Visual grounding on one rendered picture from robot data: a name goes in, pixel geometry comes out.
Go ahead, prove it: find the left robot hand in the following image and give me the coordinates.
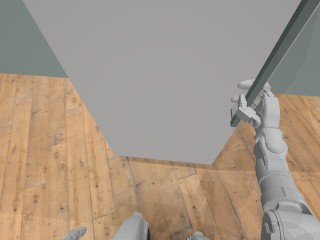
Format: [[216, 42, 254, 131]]
[[61, 226, 87, 240]]

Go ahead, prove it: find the handle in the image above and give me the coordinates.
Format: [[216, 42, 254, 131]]
[[230, 0, 320, 127]]

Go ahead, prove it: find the right robot forearm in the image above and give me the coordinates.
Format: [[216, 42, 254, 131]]
[[253, 127, 320, 224]]

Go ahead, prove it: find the right robot hand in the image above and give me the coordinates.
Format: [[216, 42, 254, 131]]
[[231, 79, 280, 133]]

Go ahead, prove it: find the fridge door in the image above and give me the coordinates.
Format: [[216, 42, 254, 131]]
[[22, 0, 320, 165]]

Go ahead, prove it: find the robot left thigh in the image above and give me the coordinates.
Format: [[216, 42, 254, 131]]
[[111, 216, 149, 240]]

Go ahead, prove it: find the robot right upper arm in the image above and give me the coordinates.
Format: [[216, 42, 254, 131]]
[[260, 209, 320, 240]]

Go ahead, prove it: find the right robot shin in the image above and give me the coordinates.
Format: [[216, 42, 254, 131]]
[[193, 231, 203, 236]]

